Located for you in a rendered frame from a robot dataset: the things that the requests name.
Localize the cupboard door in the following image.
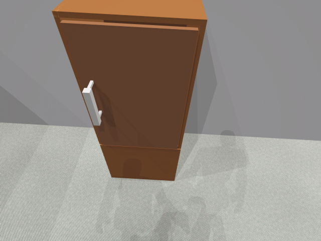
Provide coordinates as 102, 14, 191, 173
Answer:
60, 20, 199, 149

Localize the handle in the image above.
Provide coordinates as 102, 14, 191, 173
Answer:
82, 80, 102, 126

